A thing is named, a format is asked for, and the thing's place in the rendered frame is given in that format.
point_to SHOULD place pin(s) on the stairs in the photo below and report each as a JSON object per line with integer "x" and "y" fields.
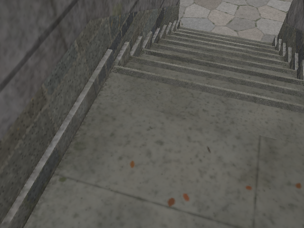
{"x": 222, "y": 60}

